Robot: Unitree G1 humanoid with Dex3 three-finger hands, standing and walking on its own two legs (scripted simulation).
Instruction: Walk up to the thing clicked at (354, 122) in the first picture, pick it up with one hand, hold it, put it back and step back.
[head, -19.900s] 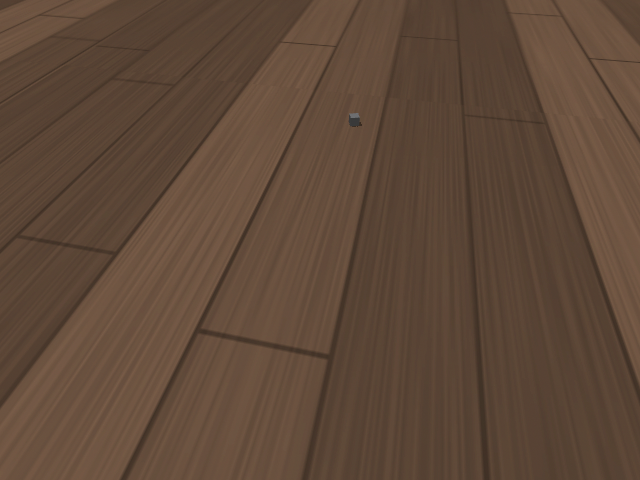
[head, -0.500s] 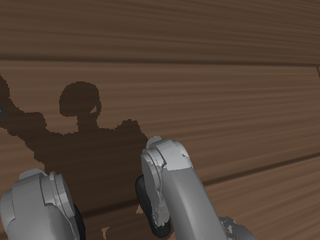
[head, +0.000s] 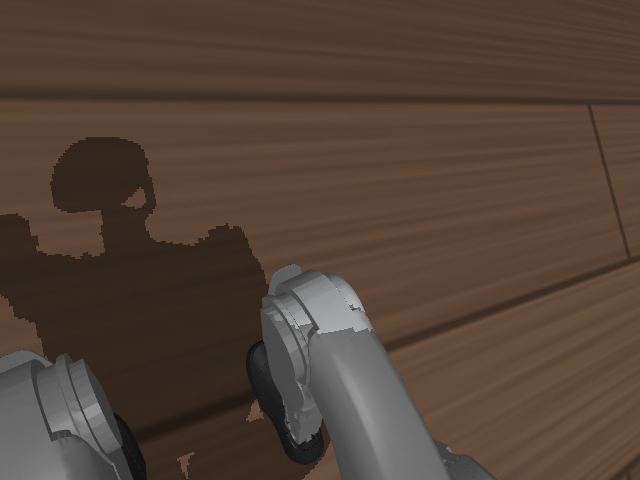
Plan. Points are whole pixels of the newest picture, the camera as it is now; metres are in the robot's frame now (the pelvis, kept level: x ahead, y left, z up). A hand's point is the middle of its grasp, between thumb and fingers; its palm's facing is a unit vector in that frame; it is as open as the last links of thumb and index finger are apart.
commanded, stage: rest palm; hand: left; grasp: from above
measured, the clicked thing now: out of the picture +0.48 +0.33 -0.28
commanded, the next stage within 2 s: close in 0.96 s
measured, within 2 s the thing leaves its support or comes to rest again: neither
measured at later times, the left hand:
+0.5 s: hand out of the picture +0.46 +0.33 -0.24, palm faces -0.41 -0.19 -0.90, open 11.5 cm
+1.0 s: hand out of the picture +0.46 +0.32 -0.25, palm faces -0.40 -0.19 -0.90, open 11.1 cm
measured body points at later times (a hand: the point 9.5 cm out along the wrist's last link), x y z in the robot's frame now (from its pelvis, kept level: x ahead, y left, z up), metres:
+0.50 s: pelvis +0.00 +0.00 +0.00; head +0.28 +0.12 +0.33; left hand +0.48 +0.33 -0.19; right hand +0.03 -0.24 -0.05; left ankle +0.06 +0.13 -0.27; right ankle +0.10 -0.11 -0.27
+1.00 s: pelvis -0.01 +0.00 +0.01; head +0.29 +0.12 +0.32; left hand +0.48 +0.33 -0.20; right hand +0.03 -0.24 -0.04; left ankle +0.06 +0.13 -0.27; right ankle +0.10 -0.11 -0.27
